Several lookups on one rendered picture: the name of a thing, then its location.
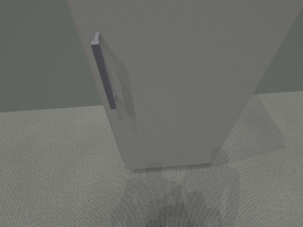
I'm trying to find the handle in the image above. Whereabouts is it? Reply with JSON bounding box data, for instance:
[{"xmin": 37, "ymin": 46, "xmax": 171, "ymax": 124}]
[{"xmin": 91, "ymin": 32, "xmax": 116, "ymax": 110}]

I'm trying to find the fridge door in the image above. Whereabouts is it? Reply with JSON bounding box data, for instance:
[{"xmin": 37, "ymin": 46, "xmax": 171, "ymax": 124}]
[{"xmin": 69, "ymin": 0, "xmax": 303, "ymax": 170}]

